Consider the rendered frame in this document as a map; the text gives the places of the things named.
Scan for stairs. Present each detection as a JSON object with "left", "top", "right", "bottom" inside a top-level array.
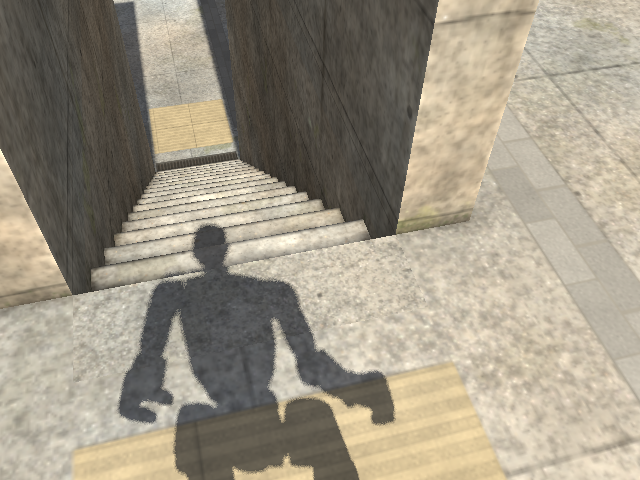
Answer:
[{"left": 91, "top": 159, "right": 371, "bottom": 292}]

